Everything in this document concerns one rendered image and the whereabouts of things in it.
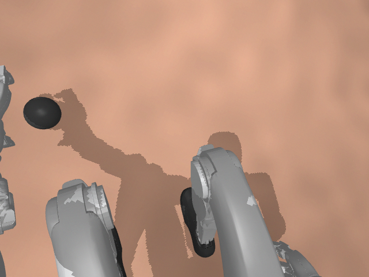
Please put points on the left robot foot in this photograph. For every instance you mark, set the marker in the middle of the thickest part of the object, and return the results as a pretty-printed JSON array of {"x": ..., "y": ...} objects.
[{"x": 119, "y": 252}]

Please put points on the left robot arm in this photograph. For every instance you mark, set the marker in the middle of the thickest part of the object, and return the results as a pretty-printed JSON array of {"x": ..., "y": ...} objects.
[{"x": 7, "y": 211}]

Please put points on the ball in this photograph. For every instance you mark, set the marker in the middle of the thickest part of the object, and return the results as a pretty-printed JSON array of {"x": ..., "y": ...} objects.
[{"x": 42, "y": 113}]

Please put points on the left robot hand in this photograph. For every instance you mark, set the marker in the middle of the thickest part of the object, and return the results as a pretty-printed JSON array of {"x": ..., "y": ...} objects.
[{"x": 5, "y": 97}]

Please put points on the right robot hand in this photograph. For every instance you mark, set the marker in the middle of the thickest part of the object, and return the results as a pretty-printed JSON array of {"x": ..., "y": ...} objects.
[{"x": 296, "y": 264}]

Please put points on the right robot foot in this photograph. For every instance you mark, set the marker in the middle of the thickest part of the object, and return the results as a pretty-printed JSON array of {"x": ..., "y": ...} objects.
[{"x": 189, "y": 215}]

